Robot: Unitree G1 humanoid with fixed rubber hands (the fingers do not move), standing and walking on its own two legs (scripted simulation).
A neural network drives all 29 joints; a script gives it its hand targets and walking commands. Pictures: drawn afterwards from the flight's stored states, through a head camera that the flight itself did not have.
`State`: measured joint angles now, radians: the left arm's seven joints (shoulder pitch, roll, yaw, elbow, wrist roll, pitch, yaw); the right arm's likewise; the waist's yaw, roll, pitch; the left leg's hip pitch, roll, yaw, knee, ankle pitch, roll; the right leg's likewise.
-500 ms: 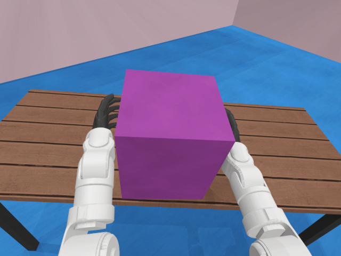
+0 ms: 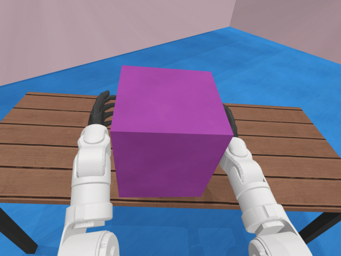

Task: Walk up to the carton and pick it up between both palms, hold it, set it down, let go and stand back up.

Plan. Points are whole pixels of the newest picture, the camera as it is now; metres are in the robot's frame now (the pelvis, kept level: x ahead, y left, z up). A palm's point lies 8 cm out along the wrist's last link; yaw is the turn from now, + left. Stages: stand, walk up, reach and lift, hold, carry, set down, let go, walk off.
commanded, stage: reach and lift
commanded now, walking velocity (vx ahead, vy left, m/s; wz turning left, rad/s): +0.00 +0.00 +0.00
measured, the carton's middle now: (164, 135) +0.38 +0.00 +0.12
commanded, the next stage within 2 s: hold in 0.54 s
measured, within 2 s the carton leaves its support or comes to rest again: neither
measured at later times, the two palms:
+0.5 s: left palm (95, 121) +0.37 +0.15 +0.17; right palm (227, 131) +0.35 -0.15 +0.15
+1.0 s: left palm (86, 117) +0.36 +0.16 +0.19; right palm (225, 124) +0.35 -0.14 +0.17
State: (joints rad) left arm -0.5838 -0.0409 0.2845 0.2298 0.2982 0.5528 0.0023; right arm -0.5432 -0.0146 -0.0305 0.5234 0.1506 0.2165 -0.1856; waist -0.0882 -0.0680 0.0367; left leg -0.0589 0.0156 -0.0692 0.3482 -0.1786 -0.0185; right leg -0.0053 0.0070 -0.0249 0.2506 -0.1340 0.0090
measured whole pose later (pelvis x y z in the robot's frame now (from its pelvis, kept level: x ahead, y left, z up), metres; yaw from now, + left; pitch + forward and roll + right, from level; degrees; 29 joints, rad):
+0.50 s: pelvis +0.00 +0.00 +0.00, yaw +0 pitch -7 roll -1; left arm -0.60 -0.04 0.28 0.18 0.30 0.61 0.00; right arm -0.56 -0.03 -0.02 0.50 0.18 0.25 -0.19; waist -0.09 -0.07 0.04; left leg -0.05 0.02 -0.07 0.36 -0.19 -0.02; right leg 0.01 0.01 -0.03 0.25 -0.14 0.01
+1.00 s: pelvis +0.00 +0.00 +0.00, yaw +0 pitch -8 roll -1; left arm -0.64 -0.03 0.32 0.16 0.32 0.69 -0.02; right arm -0.63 -0.02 -0.03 0.50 0.19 0.33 -0.20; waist -0.08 -0.06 0.03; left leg -0.03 0.02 -0.07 0.35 -0.17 -0.02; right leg 0.02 0.01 -0.03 0.26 -0.14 0.01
